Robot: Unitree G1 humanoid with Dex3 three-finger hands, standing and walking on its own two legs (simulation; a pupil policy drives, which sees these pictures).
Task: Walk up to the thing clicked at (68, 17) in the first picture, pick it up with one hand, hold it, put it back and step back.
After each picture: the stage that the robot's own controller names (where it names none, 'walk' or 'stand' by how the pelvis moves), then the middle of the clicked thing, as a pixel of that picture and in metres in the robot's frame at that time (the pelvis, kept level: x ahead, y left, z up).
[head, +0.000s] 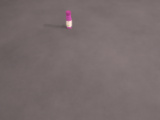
stand; (68, 20) +1.94 +0.20 -0.65
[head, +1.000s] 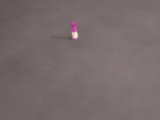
walk; (74, 31) +1.83 +0.32 -0.65
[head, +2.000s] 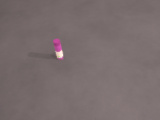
walk; (58, 49) +1.22 +0.36 -0.65
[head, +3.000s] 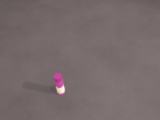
walk; (59, 84) +0.81 +0.27 -0.64
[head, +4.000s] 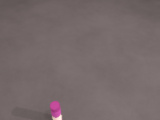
walk; (56, 113) +0.56 +0.22 -0.64
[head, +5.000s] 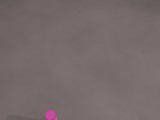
stand; out of the picture +0.46 +0.23 -0.64
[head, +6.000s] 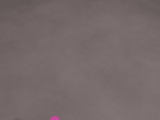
stand; out of the picture +0.44 +0.21 -0.65
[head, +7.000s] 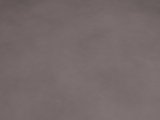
stand; out of the picture +0.39 +0.22 -0.65
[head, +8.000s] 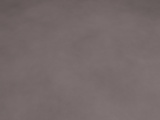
stand; out of the picture +0.41 +0.24 -0.66
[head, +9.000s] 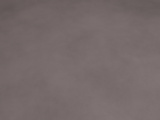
stand; out of the picture +0.40 +0.26 -0.66
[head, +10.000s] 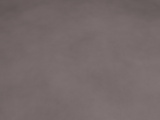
stand; out of the picture +0.40 +0.25 -0.66
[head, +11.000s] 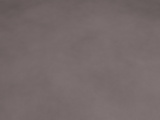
stand; out of the picture +0.41 +0.24 -0.66
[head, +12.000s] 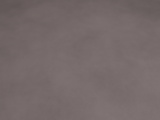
stand; out of the picture +0.41 +0.24 -0.66
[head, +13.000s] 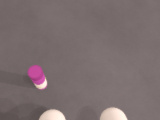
go down; (38, 78) +0.47 +0.22 -0.43
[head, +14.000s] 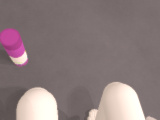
go down; (16, 50) +0.51 +0.26 -0.26
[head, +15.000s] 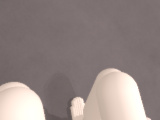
close in; out of the picture +0.49 +0.29 -0.19
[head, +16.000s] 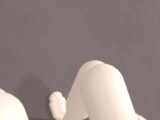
close; out of the picture +0.48 +0.32 -0.16
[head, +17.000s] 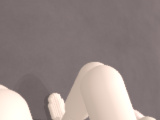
lift; out of the picture +0.44 +0.30 -0.17
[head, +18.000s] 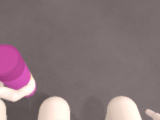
lift; (17, 77) +0.34 +0.22 -0.01
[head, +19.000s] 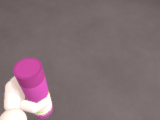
hold; (37, 92) +0.31 +0.17 +0.04
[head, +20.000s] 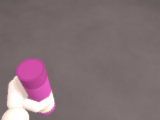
hold; (39, 91) +0.32 +0.16 +0.04
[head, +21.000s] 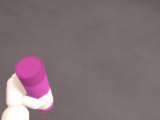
crouch; (38, 88) +0.33 +0.17 +0.04
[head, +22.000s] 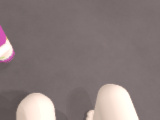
crouch; out of the picture +0.48 +0.24 -0.04
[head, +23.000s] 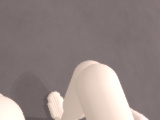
lower; out of the picture +0.46 +0.30 -0.17
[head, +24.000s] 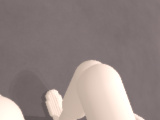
lower; out of the picture +0.47 +0.31 -0.17
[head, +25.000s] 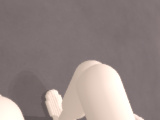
lower; out of the picture +0.47 +0.32 -0.17
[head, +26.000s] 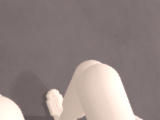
lower; out of the picture +0.47 +0.32 -0.17
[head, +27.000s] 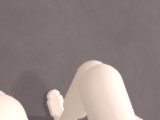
loosen; out of the picture +0.47 +0.30 -0.17
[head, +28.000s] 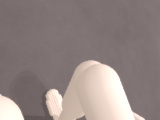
rise; out of the picture +0.47 +0.30 -0.18
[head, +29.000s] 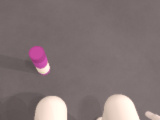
walk; (41, 62) +0.51 +0.22 -0.35
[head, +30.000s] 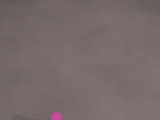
stand; out of the picture +0.45 +0.18 -0.59
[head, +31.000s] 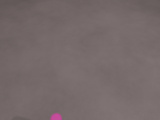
stand; out of the picture +0.45 +0.19 -0.60
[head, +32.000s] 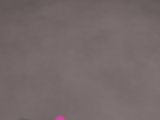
stand; out of the picture +0.45 +0.18 -0.64
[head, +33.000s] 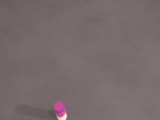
walk; (60, 112) +0.47 +0.17 -0.64
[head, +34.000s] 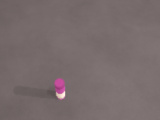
walk; (60, 89) +0.58 +0.15 -0.64
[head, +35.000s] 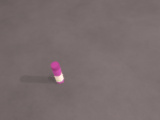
walk; (57, 73) +0.81 +0.31 -0.63
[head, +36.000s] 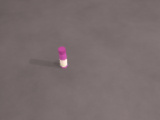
stand; (63, 58) +1.10 +0.23 -0.64
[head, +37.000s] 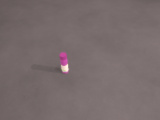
stand; (64, 63) +1.11 +0.23 -0.66
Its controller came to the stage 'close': yes
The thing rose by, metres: 0.69
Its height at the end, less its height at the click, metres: +0.00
